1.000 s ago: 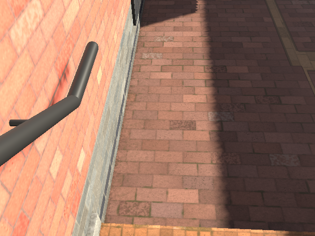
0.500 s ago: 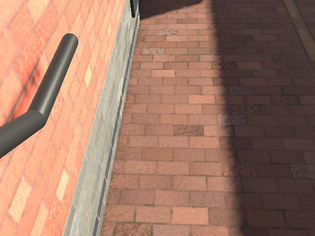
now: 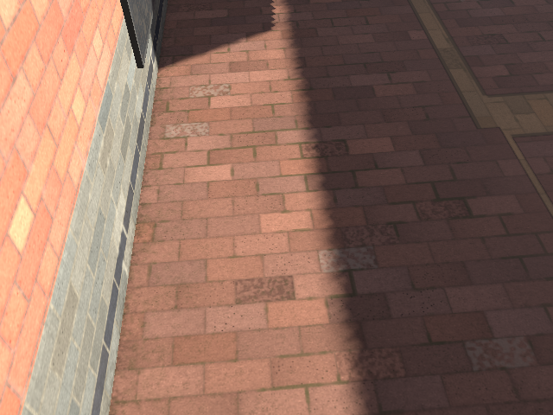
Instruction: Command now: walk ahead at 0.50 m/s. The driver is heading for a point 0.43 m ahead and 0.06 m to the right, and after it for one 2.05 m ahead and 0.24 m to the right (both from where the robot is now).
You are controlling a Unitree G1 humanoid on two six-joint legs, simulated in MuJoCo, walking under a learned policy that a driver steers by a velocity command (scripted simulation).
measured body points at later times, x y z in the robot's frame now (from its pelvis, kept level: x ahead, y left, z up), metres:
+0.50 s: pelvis +0.47 -0.04 -0.27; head +0.48 -0.03 +0.18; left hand +0.51 +0.21 -0.41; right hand +0.51 -0.30 -0.39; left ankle +0.61 +0.02 -0.97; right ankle +0.26 -0.16 -0.85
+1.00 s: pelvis +0.80 -0.12 -0.25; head +0.80 -0.13 +0.20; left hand +0.81 +0.12 -0.39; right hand +0.97 -0.36 -0.36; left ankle +0.81 +0.03 -0.89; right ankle +0.84 -0.21 -0.99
